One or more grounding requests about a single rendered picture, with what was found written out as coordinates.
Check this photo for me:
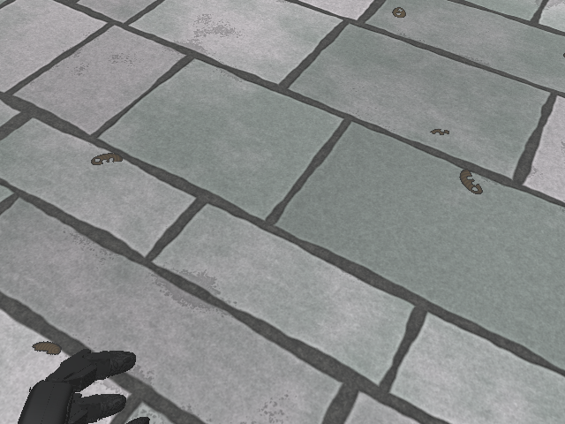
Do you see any left robot hand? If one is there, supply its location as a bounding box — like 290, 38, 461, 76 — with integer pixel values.
18, 349, 150, 424

